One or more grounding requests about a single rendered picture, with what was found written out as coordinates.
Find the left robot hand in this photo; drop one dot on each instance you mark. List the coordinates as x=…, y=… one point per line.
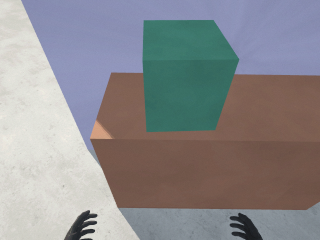
x=76, y=232

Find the pedestal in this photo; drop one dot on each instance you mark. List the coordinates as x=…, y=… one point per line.
x=263, y=155

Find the right robot hand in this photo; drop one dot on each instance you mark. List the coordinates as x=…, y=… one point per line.
x=251, y=232

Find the carton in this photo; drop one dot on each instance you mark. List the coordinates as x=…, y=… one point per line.
x=188, y=68

